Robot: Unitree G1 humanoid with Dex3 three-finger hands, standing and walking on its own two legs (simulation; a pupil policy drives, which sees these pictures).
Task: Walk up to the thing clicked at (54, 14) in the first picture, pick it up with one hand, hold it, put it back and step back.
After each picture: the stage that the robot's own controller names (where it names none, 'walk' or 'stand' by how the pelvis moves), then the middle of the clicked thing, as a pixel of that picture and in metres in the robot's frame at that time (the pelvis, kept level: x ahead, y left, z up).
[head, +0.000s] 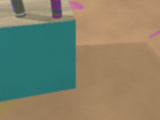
stand; (56, 8) +0.96 +0.19 +0.04
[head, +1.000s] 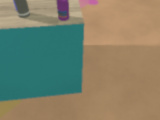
walk; (63, 8) +0.85 +0.16 +0.05
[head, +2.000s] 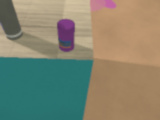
stand; (66, 36) +0.54 +0.11 +0.07
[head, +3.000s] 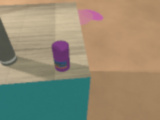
stand; (61, 56) +0.49 +0.10 +0.06
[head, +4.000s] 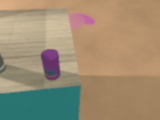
stand; (51, 65) +0.46 +0.14 +0.04
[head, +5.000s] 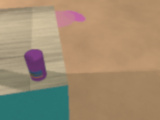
stand; (36, 65) +0.45 +0.19 +0.04
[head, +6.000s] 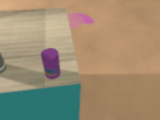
stand; (51, 64) +0.47 +0.14 +0.04
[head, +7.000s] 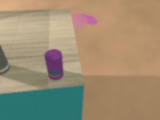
stand; (54, 65) +0.46 +0.12 +0.04
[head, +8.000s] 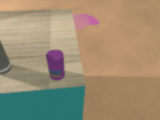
stand; (56, 65) +0.46 +0.12 +0.04
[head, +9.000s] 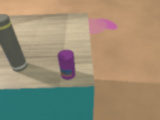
rise first; (67, 65) +0.48 +0.11 +0.04
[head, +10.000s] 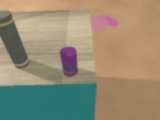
go down; (69, 62) +0.48 +0.10 +0.04
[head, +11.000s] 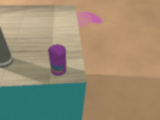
go down; (57, 60) +0.48 +0.10 +0.05
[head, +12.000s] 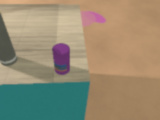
go down; (61, 59) +0.49 +0.09 +0.05
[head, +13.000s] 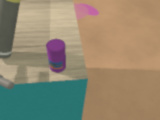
close in; (56, 56) +0.47 +0.09 +0.06
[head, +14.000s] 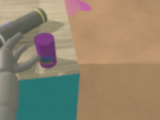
close; (46, 51) +0.48 +0.11 +0.09
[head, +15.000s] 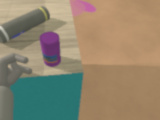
lift; (51, 49) +0.48 +0.11 +0.09
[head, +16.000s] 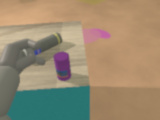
lift; (62, 66) +0.50 +0.11 +0.06
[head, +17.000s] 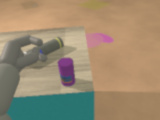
hold; (66, 72) +0.48 +0.10 +0.05
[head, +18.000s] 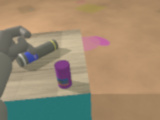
crouch; (63, 74) +0.48 +0.11 +0.05
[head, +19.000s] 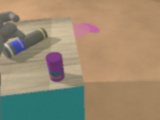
lower; (55, 67) +0.49 +0.11 +0.05
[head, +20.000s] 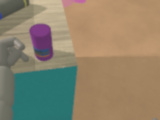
lower; (42, 43) +0.49 +0.11 +0.10
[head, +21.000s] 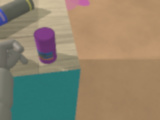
lower; (46, 46) +0.48 +0.11 +0.09
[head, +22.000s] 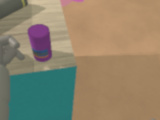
lower; (41, 43) +0.48 +0.11 +0.10
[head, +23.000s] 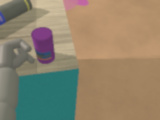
loosen; (44, 46) +0.48 +0.11 +0.09
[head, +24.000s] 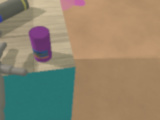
withdraw; (41, 45) +0.49 +0.12 +0.09
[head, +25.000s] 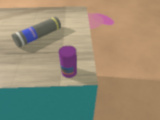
sink last; (68, 62) +0.46 +0.09 +0.06
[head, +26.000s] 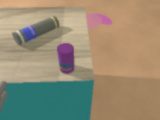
stand; (66, 58) +0.49 +0.10 +0.05
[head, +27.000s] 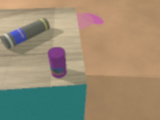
stand; (57, 63) +0.47 +0.11 +0.04
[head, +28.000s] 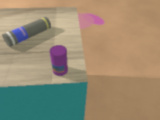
stand; (59, 61) +0.48 +0.11 +0.04
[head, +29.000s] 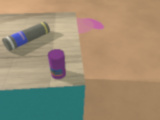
walk; (57, 64) +0.48 +0.12 +0.04
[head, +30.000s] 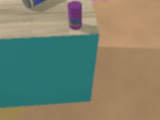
walk; (75, 15) +0.71 +0.06 +0.06
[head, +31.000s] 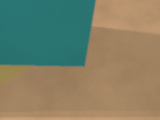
walk; out of the picture +1.08 +0.02 +0.06
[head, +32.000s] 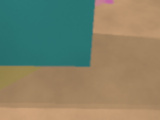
stand; out of the picture +1.28 +0.05 +0.06
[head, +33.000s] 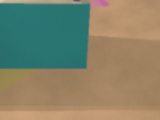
stand; out of the picture +1.28 +0.06 +0.04
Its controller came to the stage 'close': yes
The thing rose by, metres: 0.00
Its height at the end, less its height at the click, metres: +0.00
